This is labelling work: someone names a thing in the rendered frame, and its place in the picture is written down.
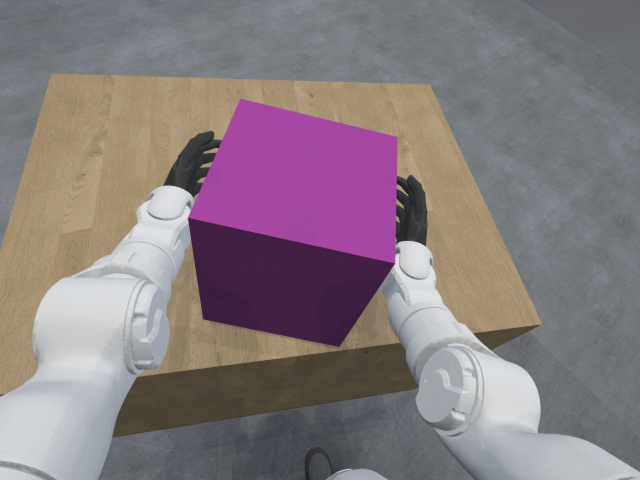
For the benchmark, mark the robot right upper arm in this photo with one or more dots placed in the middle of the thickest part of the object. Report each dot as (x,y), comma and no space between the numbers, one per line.
(486,412)

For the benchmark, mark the robot left hand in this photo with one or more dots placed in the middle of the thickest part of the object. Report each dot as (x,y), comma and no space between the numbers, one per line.
(186,171)

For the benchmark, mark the robot right hand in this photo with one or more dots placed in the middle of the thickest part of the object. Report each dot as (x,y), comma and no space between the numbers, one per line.
(413,218)

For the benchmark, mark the carton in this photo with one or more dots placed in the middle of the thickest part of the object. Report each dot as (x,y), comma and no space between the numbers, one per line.
(294,228)

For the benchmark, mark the right robot foot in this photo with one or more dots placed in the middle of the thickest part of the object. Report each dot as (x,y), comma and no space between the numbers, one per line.
(317,465)

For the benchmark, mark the robot left forearm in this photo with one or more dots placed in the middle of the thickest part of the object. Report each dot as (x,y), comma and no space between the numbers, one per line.
(154,249)

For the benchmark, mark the robot right forearm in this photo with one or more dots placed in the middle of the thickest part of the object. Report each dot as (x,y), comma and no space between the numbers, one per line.
(416,312)

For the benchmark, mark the robot left upper arm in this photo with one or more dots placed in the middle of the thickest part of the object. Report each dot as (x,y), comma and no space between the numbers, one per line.
(93,337)

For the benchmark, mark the pedestal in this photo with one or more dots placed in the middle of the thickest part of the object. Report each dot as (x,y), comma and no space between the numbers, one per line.
(103,143)

